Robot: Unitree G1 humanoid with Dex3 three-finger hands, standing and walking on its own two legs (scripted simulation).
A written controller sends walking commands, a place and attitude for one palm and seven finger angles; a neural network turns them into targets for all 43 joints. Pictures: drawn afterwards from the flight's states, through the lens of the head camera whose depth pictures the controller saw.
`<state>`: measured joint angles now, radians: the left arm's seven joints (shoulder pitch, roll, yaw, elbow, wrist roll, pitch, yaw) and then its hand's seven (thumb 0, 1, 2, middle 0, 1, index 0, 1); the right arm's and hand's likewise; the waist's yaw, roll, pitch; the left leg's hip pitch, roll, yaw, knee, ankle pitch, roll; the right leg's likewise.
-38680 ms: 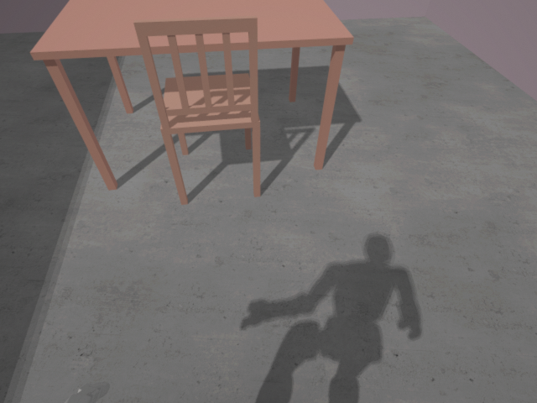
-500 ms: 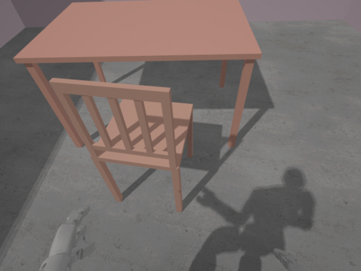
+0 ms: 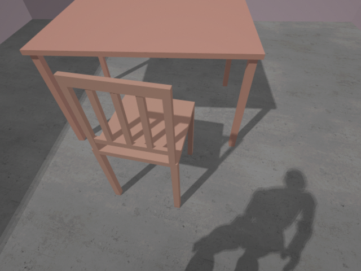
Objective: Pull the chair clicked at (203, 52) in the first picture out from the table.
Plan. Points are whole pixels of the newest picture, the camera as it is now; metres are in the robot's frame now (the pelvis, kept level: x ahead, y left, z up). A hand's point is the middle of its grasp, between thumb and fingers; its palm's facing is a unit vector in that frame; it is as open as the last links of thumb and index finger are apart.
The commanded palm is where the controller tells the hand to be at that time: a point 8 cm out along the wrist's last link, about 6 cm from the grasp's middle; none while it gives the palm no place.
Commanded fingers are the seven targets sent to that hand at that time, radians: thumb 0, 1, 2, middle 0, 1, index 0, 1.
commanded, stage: let the arm hang, fingers relaxed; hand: left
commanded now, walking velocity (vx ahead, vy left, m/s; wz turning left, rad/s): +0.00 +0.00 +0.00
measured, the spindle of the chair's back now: (123, 120) +0.62 +0.26 -0.10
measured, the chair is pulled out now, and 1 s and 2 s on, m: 0.29 0.29 0.29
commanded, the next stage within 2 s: look to check the result in 0.42 s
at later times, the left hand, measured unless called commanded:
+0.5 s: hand out of the picture -0.02 +0.14 -0.17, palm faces +0.04 -0.99 -0.16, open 7.4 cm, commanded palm none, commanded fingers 0.00 0.90 0.90 -0.20 -0.30 -0.20 -0.30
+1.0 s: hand out of the picture -0.01 +0.14 -0.17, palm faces +0.04 -0.98 -0.17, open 7.4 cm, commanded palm none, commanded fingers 0.00 0.90 0.90 -0.20 -0.30 -0.20 -0.30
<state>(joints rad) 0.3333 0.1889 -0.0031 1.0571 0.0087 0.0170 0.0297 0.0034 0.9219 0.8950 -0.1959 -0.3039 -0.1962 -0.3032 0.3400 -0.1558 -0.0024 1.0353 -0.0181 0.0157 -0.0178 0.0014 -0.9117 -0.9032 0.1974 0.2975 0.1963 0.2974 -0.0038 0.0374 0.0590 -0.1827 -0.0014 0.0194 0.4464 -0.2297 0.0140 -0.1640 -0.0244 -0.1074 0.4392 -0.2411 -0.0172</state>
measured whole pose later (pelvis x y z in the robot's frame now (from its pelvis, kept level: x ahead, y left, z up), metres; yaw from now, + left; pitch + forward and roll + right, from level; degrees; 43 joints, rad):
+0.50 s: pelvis +0.00 -0.01 +0.00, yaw +0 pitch -2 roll +0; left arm 0.33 0.11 -0.01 1.11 0.01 -0.01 0.04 0.01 0.91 0.89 -0.20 -0.30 -0.20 -0.30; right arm 0.35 -0.10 -0.01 1.10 -0.02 0.00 -0.03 0.00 -0.91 -0.90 0.20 0.30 0.20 0.30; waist -0.01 0.01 0.05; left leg -0.18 0.01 0.02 0.44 -0.23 0.00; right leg -0.17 -0.01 -0.11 0.44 -0.24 -0.03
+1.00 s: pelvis +0.01 -0.01 +0.00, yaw +0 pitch -2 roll +0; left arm 0.32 0.10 0.00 1.11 0.01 -0.01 0.04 0.01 0.91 0.90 -0.20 -0.30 -0.20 -0.30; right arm 0.32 -0.10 -0.01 1.11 -0.02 0.00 -0.04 0.00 -0.91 -0.90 0.20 0.30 0.20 0.30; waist 0.00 0.02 0.05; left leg -0.16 0.01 0.02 0.42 -0.23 0.00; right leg -0.15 -0.02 -0.10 0.43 -0.25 -0.03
